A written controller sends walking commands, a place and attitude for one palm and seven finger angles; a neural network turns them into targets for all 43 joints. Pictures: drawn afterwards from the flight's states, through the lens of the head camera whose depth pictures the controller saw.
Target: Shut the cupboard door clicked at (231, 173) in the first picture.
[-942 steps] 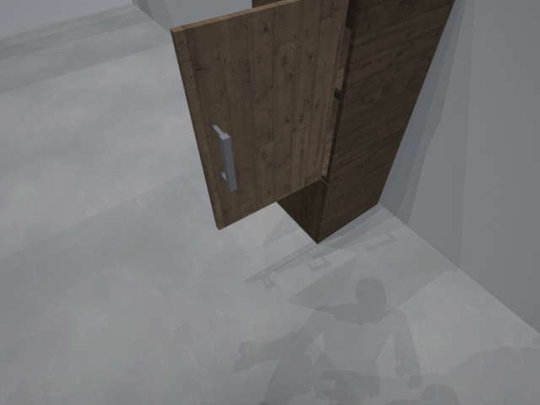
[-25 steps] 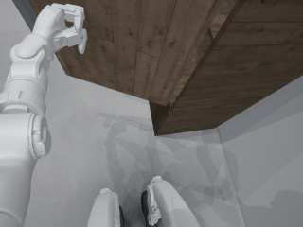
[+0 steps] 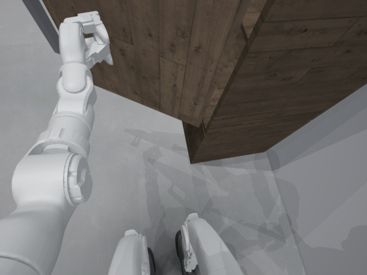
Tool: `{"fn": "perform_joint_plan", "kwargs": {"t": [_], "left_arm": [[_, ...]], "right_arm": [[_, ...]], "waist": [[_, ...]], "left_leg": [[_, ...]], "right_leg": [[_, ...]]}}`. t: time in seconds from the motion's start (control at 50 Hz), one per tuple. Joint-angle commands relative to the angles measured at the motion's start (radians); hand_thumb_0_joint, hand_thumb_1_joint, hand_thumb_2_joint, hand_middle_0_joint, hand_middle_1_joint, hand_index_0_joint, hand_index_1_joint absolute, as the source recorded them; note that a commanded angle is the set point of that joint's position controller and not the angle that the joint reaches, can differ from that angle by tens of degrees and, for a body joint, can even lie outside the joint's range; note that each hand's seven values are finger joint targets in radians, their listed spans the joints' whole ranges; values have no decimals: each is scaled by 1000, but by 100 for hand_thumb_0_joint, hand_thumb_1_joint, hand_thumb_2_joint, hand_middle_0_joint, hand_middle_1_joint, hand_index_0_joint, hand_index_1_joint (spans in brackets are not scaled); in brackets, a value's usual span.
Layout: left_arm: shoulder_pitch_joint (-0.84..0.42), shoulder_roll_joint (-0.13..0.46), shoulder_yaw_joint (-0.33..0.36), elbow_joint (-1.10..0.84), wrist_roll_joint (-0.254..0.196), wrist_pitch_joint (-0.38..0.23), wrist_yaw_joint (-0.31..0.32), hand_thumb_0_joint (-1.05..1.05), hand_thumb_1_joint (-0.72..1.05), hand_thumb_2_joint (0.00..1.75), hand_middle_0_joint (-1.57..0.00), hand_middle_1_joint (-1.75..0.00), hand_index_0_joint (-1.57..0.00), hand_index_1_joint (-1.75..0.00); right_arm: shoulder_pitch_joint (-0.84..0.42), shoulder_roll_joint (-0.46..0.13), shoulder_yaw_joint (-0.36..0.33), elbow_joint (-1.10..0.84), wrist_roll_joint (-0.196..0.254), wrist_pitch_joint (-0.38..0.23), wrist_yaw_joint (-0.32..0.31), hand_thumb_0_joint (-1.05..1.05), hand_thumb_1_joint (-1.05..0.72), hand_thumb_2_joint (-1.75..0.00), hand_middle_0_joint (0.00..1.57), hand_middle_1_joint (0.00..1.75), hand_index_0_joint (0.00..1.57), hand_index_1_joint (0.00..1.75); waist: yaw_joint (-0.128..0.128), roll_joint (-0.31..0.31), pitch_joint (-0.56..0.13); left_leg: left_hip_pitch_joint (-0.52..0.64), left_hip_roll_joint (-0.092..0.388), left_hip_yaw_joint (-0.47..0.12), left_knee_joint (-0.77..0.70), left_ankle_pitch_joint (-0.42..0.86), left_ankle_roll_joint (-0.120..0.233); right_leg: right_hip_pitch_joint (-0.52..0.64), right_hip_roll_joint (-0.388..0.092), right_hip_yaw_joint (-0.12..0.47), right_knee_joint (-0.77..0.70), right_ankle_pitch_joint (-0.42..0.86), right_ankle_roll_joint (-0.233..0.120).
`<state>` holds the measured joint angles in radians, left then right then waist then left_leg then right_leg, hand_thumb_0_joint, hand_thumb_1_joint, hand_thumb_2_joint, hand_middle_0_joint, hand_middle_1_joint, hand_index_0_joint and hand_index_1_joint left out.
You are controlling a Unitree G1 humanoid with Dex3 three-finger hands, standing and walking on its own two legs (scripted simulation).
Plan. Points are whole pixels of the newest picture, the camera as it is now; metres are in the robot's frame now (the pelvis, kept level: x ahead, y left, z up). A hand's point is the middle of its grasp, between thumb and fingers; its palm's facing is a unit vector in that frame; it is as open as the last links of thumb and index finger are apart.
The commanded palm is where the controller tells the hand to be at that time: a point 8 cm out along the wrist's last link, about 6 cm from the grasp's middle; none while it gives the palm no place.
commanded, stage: pull the fist back off the door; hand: left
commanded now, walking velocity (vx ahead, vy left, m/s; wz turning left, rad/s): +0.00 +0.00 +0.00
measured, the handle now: (48, 13) +0.66 +0.17 +0.07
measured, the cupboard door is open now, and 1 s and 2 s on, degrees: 58 58 58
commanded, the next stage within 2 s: draw the hand back to the body in 0.58 s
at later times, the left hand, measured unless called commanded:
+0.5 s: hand (100, 80) +0.49 +0.08 +0.06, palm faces -0.02 -1.00 -0.03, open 3.1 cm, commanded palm +0.47 +0.13 +0.08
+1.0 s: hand (56, 104) +0.42 +0.14 +0.11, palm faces +0.01 -1.00 -0.05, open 3.1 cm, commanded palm +0.38 +0.18 +0.14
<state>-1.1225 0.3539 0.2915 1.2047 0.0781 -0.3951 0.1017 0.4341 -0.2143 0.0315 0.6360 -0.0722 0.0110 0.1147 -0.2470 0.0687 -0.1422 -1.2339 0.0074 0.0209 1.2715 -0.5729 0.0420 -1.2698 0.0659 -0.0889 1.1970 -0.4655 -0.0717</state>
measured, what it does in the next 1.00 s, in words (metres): rises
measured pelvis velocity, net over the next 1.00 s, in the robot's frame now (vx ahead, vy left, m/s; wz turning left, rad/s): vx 0.01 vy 0.01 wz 0.01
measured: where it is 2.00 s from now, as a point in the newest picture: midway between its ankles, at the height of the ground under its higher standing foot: (168, 274)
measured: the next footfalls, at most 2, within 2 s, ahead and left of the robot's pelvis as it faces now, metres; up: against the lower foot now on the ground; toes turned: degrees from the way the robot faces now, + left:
none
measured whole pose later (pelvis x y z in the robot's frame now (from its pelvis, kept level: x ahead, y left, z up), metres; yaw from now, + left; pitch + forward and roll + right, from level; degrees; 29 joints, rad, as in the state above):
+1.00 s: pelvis +0.01 +0.01 +0.06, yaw +0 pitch +16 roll -1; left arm -0.43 0.20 0.14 0.68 -0.13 -0.37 -0.03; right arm 0.38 -0.23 0.01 0.58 0.04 0.09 0.04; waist -0.08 0.04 -0.13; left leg -0.77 -0.02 0.05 0.96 -0.49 0.05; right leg -0.82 0.06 -0.04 0.93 -0.40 -0.05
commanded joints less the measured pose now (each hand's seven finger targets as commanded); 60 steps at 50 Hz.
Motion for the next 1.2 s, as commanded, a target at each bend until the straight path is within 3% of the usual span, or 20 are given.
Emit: {"fn": "perform_joint_plan", "kwargs": {"t": [0.0,0.04,0.1,0.22,0.28,0.32,0.38,0.44,0.48,0.54,0.6,0.68,0.72,0.78,0.84,0.92,1.04,1.06,1.08,1.18], "left_arm": [[-530,228,30,-170,-25,-56,-30,0,90,90,-130,-150,-130,-150],[-508,258,78,-185,-60,-65,-37,0,90,90,-130,-150,-130,-150],[-388,235,79,-156,-78,-99,-45,0,90,90,-130,-150,-130,-150],[-189,105,-27,-82,-68,-119,-74,0,90,90,-130,-150,-130,-150],[-214,73,-42,-122,-110,-119,-90,0,90,90,-130,-150,-130,-150],[-279,95,-24,-206,-133,-144,-87,0,90,90,-130,-150,-130,-150],[-377,62,-79,-361,-132,-217,-79,0,90,90,-130,-150,-130,-150],[-370,54,-102,-435,-118,-260,-63,0,90,90,-130,-150,-130,-150],[-270,57,-88,-361,-105,-241,-52,0,90,90,-130,-150,-130,-150],[-257,-24,-144,-215,-87,-175,-38,0,90,90,-130,-150,-130,-150],[-228,13,-94,-153,-100,-128,-23,0,90,90,-130,-150,-130,-150],[-210,41,-48,-210,-128,-169,-36,0,90,90,-130,-150,-130,-150],[-109,97,-5,-349,-126,-211,-50,0,90,90,-130,-150,-130,-150],[90,65,-47,-540,-132,-213,-78,0,90,90,-130,-150,-130,-150],[258,2,-103,-630,-167,-120,-107,0,90,90,-130,-150,-130,-150],[304,-7,-121,-776,-231,-21,-130,0,90,90,-130,-150,-130,-150],[416,-57,-221,-957,-238,-42,-164,0,90,90,-130,-150,-130,-150],[488,-41,-202,-962,-237,-36,-169,0,90,90,-130,-150,-130,-150],[553,-65,-229,-960,-238,-16,-183,0,90,90,-130,-150,-130,-150],[740,4,-165,-1059,-274,110,-221,0,90,90,-116,-135,-116,-135]], "right_arm": [[243,-216,-83,-27,22,16,-26,0,-90,-90,20,30,20,30],[232,-213,-77,-36,25,12,-36,0,-90,-90,20,30,20,30],[203,-201,-71,-46,27,6,-39,0,-90,-90,20,30,20,30],[170,-204,-83,-48,42,12,-31,0,-90,-90,20,30,20,30],[144,-206,-89,-55,54,13,-39,0,-90,-90,20,30,20,30],[127,-206,-93,-57,55,10,-49,0,-90,-90,20,30,20,30],[109,-203,-103,-50,51,-2,-55,0,-90,-90,20,30,20,30],[105,-207,-111,-37,46,-5,-56,0,-90,-90,20,30,20,30],[92,-207,-110,-30,48,4,-57,0,-90,-90,20,30,20,30],[84,-205,-100,-23,51,19,-58,0,-90,-90,20,30,20,30],[67,-210,-94,-38,53,29,-64,0,-90,-90,20,30,20,30],[54,-201,-88,-58,45,20,-64,0,-90,-90,20,30,20,30],[49,-199,-94,-91,46,22,-57,0,-90,-90,20,30,20,30],[31,-187,-100,-135,61,30,-47,0,-90,-90,20,30,20,30],[17,-182,-99,-167,90,43,-52,0,-90,-90,20,30,20,30],[-32,-180,-92,-189,118,44,-92,0,-90,-90,20,30,20,30],[-99,-164,-74,-186,127,-10,-126,0,-90,-90,20,30,20,30],[-112,-163,-73,-186,128,-16,-124,0,-90,-90,20,30,20,30],[-127,-161,-68,-195,131,-19,-121,0,-90,-90,20,30,20,30],[-202,-163,-55,-250,148,-17,-125,0,-90,-90,20,30,20,30]], "waist": [[-31,34,-626],[-8,45,-613],[18,26,-557],[18,-56,-405],[19,-76,-404],[22,-75,-446],[22,59,-572],[30,111,-667],[44,82,-621],[3,-2,-445],[16,-57,-414],[54,-31,-498],[122,3,-618],[170,38,-697],[162,-62,-562],[147,-165,-360],[159,-27,-281],[182,8,-279],[183,14,-253],[233,-25,-185]], "left_leg": [[306,-6,-83,-145,375,-4],[297,-9,-72,-161,355,-2],[256,-10,-61,-170,338,-5],[192,-16,-41,-189,250,-3],[183,-23,-38,-185,200,-3],[192,-26,-41,-181,188,1],[366,-23,-58,-184,266,-2],[514,-16,-78,-181,379,-10],[499,-13,-79,-191,382,-15],[409,-14,-80,-212,299,-7],[326,-22,-68,-216,252,-3],[348,-24,-65,-208,329,-9],[438,-22,-58,-228,418,-16],[573,-12,-52,-267,557,-25],[561,-10,-32,-340,509,-12],[531,-17,-17,-432,346,3],[717,-10,-43,-503,351,0],[746,-7,-52,-518,374,-7],[768,-3,-56,-531,385,-8],[760,-5,-57,-600,374,-11]], "right_leg": [[548,-28,132,-185,396,57],[578,-32,146,-201,385,55],[599,-39,165,-209,380,53],[581,-49,183,-248,306,56],[589,-61,213,-279,226,56],[605,-64,224,-281,199,56],[535,-50,164,-223,284,53],[493,-42,125,-184,357,50],[491,-41,116,-188,353,51],[450,-39,103,-214,284,56],[489,-41,117,-230,255,56],[543,-45,123,-199,346,51],[624,-42,122,-185,427,45],[699,-36,111,-201,531,43],[785,-31,108,-289,523,53],[845,-38,119,-412,398,67],[816,-39,89,-452,344,48],[809,-40,78,-448,348,42],[798,-41,69,-456,344,42],[898,-52,68,-498,337,37]]}}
